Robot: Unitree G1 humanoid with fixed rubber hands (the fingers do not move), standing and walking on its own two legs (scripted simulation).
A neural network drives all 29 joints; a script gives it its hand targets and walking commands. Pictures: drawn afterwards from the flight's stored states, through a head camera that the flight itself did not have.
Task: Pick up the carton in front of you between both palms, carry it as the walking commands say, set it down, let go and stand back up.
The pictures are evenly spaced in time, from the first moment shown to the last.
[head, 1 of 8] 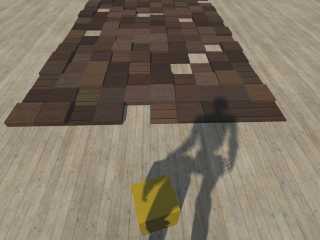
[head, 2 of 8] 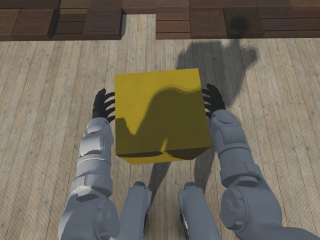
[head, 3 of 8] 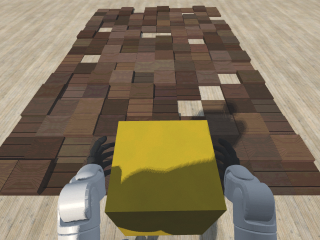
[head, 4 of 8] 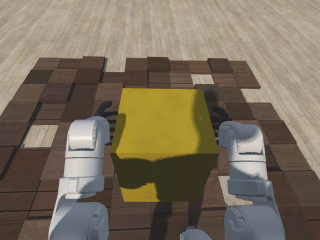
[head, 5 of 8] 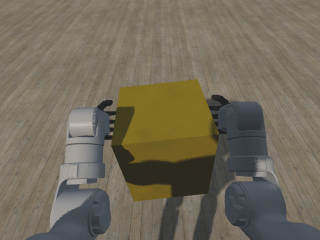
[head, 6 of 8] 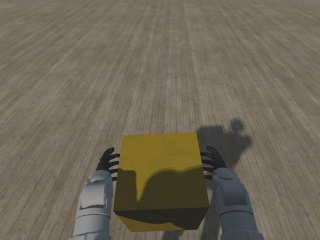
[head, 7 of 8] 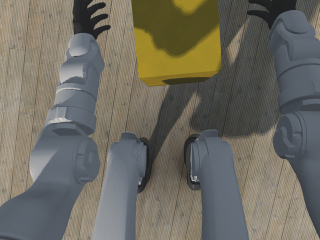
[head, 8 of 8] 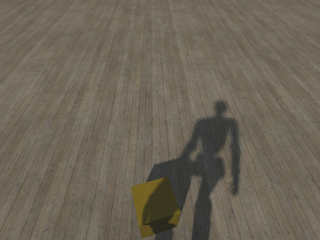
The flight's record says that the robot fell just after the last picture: no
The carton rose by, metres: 0.79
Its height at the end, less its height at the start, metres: +0.00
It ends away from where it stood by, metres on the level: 6.35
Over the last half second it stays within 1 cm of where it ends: yes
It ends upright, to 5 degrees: yes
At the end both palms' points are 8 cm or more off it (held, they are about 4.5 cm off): yes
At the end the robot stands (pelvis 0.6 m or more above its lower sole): yes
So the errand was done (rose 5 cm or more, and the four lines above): yes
